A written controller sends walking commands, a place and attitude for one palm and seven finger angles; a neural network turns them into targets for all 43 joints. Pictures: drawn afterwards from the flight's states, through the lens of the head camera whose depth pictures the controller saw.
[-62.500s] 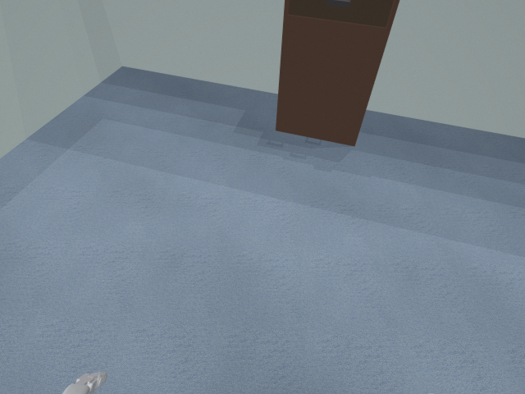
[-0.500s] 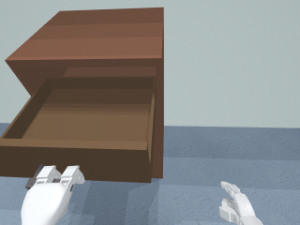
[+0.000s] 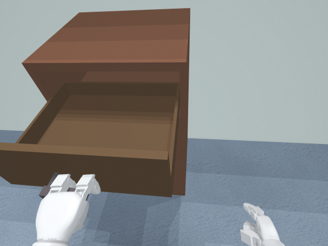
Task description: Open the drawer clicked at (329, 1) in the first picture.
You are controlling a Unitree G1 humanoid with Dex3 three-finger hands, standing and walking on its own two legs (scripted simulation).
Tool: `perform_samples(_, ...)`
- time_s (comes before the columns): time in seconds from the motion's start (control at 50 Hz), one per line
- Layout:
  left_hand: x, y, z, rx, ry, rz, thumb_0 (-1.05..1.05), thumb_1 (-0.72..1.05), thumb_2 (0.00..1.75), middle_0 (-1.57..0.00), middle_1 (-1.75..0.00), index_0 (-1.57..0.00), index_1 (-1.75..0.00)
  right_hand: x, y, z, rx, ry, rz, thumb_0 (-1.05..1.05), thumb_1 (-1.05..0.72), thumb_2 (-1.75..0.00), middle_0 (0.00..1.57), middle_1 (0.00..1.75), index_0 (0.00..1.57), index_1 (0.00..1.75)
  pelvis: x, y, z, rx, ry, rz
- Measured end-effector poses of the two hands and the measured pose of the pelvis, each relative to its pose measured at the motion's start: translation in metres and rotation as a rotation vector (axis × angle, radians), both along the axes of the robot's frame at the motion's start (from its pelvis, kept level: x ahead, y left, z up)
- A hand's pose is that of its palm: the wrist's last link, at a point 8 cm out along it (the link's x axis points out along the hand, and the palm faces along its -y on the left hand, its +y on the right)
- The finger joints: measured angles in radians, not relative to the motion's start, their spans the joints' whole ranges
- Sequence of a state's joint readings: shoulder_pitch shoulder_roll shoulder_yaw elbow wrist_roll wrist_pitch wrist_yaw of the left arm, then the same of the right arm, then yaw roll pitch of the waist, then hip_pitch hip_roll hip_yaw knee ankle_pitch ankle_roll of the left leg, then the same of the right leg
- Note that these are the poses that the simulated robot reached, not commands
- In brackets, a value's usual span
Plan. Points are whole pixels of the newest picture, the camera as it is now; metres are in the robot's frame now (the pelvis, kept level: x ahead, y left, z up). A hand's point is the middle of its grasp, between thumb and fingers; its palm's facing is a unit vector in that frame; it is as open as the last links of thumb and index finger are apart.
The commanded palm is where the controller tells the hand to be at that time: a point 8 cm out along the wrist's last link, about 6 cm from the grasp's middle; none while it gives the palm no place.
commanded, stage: open the thumb to release the handle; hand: left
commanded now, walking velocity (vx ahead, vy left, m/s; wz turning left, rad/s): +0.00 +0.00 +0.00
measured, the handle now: (68, 185) +0.23 +0.26 +0.06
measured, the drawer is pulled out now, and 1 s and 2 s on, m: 0.30 0.30 0.30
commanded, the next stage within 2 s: lift the hand off the handle in 0.26 s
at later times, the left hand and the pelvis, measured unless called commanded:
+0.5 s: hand (77, 215) +0.17 +0.22 +0.04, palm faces +0.06 -0.11 -0.99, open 13.3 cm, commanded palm +0.15 +0.23 +0.09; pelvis -0.02 +0.00 +0.01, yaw +0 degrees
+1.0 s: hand (72, 203) +0.19 +0.22 +0.07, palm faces +0.08 -0.11 -0.99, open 13.3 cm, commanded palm +0.16 +0.23 +0.14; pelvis -0.02 +0.01 +0.02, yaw +0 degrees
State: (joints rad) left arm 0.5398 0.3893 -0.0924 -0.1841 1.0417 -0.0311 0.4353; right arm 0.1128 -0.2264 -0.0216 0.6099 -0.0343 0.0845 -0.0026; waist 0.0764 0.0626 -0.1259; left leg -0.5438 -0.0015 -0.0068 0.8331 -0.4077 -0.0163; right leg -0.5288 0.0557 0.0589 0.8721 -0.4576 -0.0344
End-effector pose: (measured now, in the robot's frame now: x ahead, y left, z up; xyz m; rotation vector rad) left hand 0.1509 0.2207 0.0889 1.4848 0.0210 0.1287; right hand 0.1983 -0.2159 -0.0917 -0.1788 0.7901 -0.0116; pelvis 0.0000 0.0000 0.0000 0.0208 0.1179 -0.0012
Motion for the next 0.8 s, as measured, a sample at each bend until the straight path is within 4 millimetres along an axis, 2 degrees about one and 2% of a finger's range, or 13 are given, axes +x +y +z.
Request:
perform_samples(0.24, 0.0, 0.001, 0.003, -0.014, 0.043, -0.016, 0.0, -0.18, 0.44, -0.32, -1.24, -0.43, -1.28, 0.002, 0.008, 0.022, -0.003, -0.067, 0.013, 0.01, -0.91, -0.9, 0.2, 0.3, 0.2, 0.3, -0.011, -0.003, 0.009, -0.005, -0.05, -0.001)
perform_samples(0.34, -0.002, 0.002, 0.002, -0.021, 0.044, -0.026, 0.0, -0.37, 0.35, -0.3, -1.22, -0.41, -1.26, -0.001, 0.004, 0.025, -0.015, -0.071, 0.007, 0.01, -0.91, -0.9, 0.2, 0.3, 0.2, 0.3, -0.014, -0.001, 0.01, -0.008, -0.056, -0.002)
perform_samples(0.48, -0.002, 0.002, 0.0, -0.032, 0.016, -0.018, 0.0, -0.47, 0.31, -0.29, -1.21, -0.4, -1.25, -0.011, 0.003, 0.018, -0.029, -0.035, 0.006, 0.01, -0.91, -0.9, 0.2, 0.3, 0.2, 0.3, -0.017, 0.004, 0.009, -0.01, -0.048, 0.003)
perform_samples(0.62, 0.004, 0.002, -0.003, -0.015, 0.005, -0.031, 0.0, -0.49, 0.3, -0.3, -1.21, -0.39, -1.25, -0.019, 0.011, 0.01, -0.022, 0.002, 0.0, 0.01, -0.91, -0.9, 0.2, 0.3, 0.2, 0.3, -0.019, 0.008, 0.009, -0.013, -0.048, 0.007)
perform_samples(0.8, 0.012, 0.003, 0.002, -0.021, 0.027, -0.034, 0.0, -0.49, 0.3, -0.34, -1.23, -0.39, -1.23, -0.018, 0.023, 0.014, 0.0, -0.013, -0.007, 0.01, -0.91, -0.9, 0.2, 0.3, 0.2, 0.3, -0.02, 0.012, 0.012, -0.015, -0.066, 0.005)
